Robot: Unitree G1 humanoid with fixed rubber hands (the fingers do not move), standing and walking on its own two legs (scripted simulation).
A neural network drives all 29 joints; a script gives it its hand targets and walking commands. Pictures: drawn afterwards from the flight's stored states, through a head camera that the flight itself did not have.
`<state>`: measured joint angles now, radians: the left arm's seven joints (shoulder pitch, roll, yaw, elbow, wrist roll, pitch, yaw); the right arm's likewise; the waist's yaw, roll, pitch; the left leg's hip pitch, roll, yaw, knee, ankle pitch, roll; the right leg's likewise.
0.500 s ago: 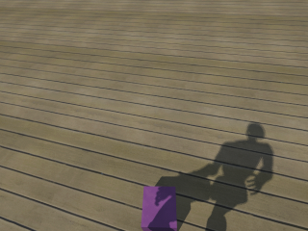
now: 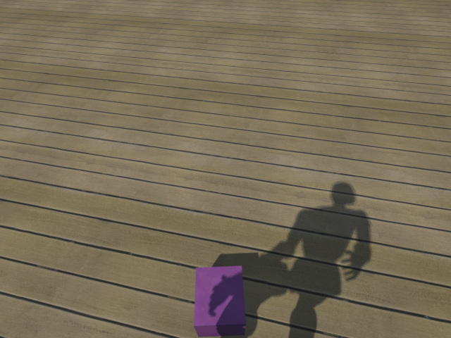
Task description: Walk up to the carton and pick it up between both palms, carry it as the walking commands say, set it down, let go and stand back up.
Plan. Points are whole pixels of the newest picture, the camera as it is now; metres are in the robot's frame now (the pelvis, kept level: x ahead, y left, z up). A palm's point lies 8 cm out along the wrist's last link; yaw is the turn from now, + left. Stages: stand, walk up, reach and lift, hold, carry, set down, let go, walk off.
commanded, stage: walk up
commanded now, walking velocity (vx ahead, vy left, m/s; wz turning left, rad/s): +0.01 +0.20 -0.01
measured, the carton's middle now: (220, 301) +0.41 +0.05 -0.68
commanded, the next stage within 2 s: stand in 1.48 s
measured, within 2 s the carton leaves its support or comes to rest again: neither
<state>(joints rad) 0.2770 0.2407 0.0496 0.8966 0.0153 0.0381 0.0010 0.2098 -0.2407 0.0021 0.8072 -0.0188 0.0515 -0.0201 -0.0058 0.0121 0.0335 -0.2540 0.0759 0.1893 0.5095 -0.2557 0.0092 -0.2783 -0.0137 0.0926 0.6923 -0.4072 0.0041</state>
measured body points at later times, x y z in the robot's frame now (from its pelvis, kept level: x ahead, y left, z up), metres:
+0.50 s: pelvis -0.02 +0.04 +0.00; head +0.01 +0.06 +0.45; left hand +0.03 +0.29 -0.15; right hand +0.07 -0.22 -0.12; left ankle -0.01 +0.15 -0.74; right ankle -0.04 -0.13 -0.70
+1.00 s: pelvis -0.01 +0.07 +0.01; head +0.03 +0.05 +0.45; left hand +0.04 +0.33 -0.12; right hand +0.07 -0.20 -0.13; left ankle -0.02 +0.19 -0.73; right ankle -0.03 -0.11 -0.73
